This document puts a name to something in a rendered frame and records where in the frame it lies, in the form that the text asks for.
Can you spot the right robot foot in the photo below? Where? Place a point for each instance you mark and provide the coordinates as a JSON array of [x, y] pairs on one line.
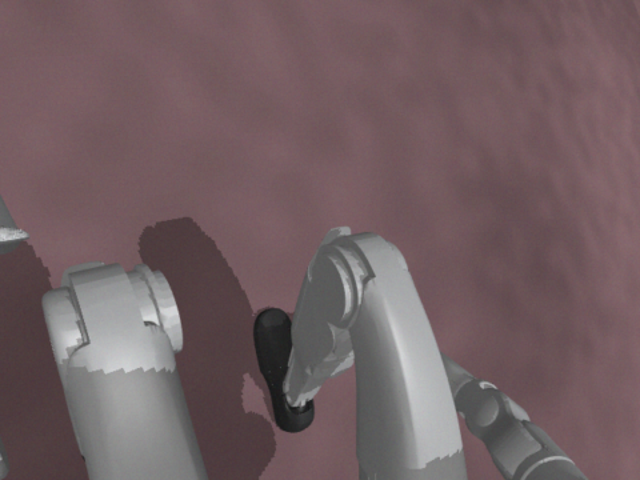
[[273, 344]]

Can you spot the right robot hand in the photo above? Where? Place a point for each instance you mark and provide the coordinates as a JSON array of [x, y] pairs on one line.
[[457, 376]]

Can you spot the can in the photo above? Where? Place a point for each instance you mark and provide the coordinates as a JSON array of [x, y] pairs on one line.
[[6, 220]]

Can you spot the right robot arm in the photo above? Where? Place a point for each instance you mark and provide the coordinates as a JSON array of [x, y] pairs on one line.
[[520, 449]]

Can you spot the left robot hand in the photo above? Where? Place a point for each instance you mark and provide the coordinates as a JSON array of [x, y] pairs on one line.
[[11, 235]]

